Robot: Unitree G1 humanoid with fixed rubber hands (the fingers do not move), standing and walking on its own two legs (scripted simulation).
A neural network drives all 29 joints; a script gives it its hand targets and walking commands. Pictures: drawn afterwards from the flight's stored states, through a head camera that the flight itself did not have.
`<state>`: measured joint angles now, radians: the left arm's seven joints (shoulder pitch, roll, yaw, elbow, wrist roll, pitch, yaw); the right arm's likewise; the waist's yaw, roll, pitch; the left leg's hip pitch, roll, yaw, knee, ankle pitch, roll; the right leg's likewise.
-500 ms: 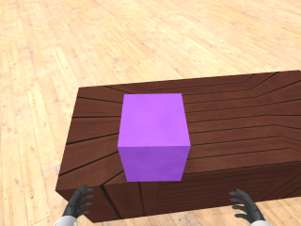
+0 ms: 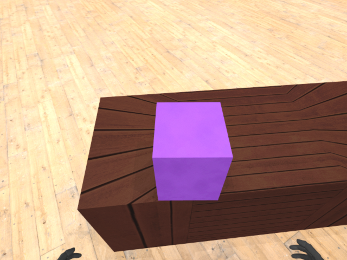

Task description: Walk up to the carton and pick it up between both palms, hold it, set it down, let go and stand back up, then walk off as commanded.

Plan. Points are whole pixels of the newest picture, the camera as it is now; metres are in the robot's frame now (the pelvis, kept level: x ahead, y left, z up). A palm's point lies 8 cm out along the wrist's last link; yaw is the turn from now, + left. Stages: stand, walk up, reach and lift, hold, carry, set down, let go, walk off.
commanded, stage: stand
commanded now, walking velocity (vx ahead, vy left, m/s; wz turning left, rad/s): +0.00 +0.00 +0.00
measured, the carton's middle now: (188, 152) +0.44 -0.02 -0.08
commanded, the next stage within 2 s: walk off in 0.40 s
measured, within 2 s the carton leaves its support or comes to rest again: neither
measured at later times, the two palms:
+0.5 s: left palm out of the picture +0.05 +0.32 -0.09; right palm out of the picture +0.08 -0.30 -0.09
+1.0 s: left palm out of the picture -0.02 +0.26 -0.07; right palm out of the picture +0.05 -0.38 -0.12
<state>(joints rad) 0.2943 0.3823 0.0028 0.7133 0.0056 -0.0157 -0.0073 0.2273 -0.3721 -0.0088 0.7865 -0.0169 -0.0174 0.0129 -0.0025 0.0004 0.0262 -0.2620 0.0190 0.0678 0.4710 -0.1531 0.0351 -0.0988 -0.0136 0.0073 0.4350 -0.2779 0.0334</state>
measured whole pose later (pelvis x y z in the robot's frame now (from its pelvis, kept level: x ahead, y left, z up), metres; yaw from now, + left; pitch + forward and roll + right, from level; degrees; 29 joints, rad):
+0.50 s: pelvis -0.01 +0.00 +0.00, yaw +0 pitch -2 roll -1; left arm 0.33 0.41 0.00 0.80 0.01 -0.02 0.00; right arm 0.21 -0.40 -0.01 0.83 -0.01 0.00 0.02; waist 0.00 0.02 0.02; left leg -0.29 0.01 0.08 0.44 -0.11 0.04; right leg -0.16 -0.02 0.02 0.45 -0.26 0.03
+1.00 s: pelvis -0.09 -0.06 -0.02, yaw +0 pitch -4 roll +2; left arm 0.31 0.38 0.07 0.67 0.05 0.06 0.01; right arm 0.15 -0.46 -0.08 0.70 -0.03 0.08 -0.03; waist 0.01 0.08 0.14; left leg -0.53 -0.08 -0.10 0.98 -0.47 0.01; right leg -0.28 0.02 0.03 0.71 -0.36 -0.05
